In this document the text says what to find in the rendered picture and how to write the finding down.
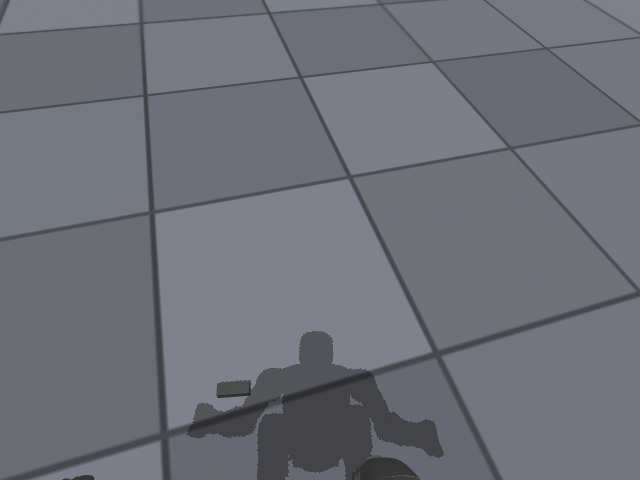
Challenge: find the small box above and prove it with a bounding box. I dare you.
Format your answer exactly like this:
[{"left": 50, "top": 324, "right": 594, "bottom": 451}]
[{"left": 216, "top": 381, "right": 250, "bottom": 398}]

